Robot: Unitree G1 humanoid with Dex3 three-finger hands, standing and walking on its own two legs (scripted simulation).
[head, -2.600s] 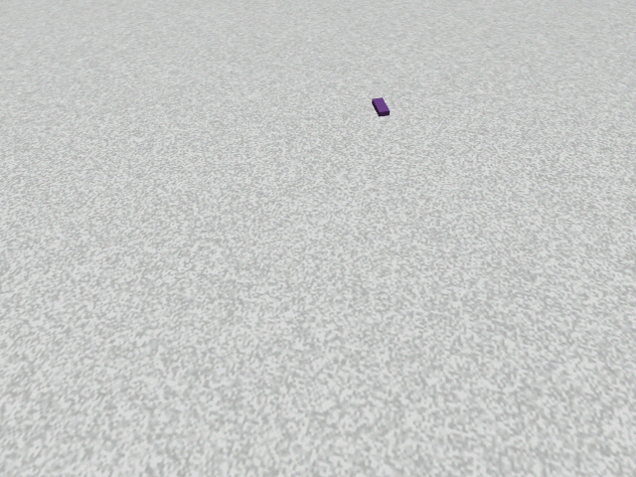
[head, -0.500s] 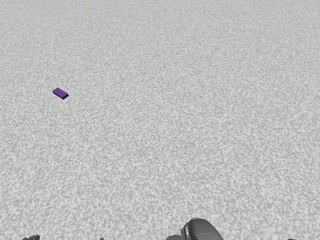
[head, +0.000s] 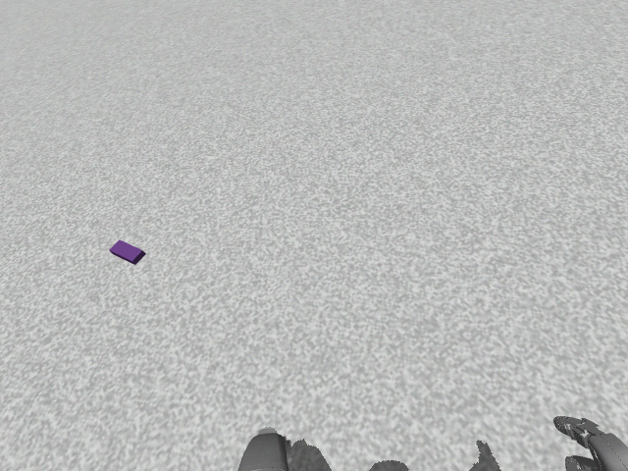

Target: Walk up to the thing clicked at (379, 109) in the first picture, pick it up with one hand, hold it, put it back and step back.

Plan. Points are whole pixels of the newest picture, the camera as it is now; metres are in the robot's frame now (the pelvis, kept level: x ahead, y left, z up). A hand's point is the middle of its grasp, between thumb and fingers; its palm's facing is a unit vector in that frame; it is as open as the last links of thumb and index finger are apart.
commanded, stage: walk up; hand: left
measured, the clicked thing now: (127, 252) +1.09 +0.90 -0.74
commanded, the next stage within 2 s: none
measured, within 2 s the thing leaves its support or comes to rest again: neither
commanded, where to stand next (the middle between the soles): +0.60 +0.86 m, yaw -30 degrees
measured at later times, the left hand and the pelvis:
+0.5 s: hand (55, 384) +0.30 +0.47 -0.12, palm faces -0.16 -0.80 -0.58, open 7.4 cm; pelvis +0.16 +0.18 -0.02, yaw -9 degrees
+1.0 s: hand out of the picture +0.46 +0.68 -0.14, palm faces -0.29 -0.77 -0.57, open 7.4 cm; pelvis +0.29 +0.39 -0.01, yaw -17 degrees
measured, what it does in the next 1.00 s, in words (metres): steps to the left, turning right: left foot, then right foot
